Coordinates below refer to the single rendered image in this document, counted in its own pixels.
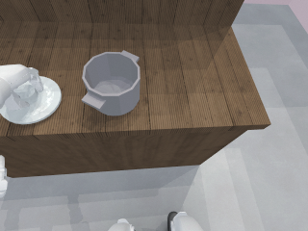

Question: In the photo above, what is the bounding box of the table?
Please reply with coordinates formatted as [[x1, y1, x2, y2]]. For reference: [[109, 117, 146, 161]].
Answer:
[[0, 0, 271, 178]]

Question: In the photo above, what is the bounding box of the robot left forearm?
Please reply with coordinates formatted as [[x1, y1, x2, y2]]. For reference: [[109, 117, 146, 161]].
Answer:
[[0, 77, 12, 109]]

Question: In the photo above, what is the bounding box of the pot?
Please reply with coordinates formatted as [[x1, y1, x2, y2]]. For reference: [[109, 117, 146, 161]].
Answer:
[[82, 50, 141, 116]]

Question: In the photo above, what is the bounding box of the right robot thigh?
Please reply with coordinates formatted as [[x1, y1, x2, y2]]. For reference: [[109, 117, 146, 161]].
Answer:
[[170, 216, 203, 231]]

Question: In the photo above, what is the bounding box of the lid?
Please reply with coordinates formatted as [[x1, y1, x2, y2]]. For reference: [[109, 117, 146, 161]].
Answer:
[[0, 76, 62, 125]]

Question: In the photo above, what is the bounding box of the knob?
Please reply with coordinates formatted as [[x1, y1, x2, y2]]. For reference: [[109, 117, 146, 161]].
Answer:
[[15, 84, 39, 103]]

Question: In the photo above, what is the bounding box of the robot left hand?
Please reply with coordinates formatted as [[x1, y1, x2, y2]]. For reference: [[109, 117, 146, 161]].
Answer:
[[0, 64, 43, 111]]

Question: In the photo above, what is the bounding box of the robot right shin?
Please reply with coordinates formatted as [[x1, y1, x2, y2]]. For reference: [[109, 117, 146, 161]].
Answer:
[[174, 212, 187, 218]]

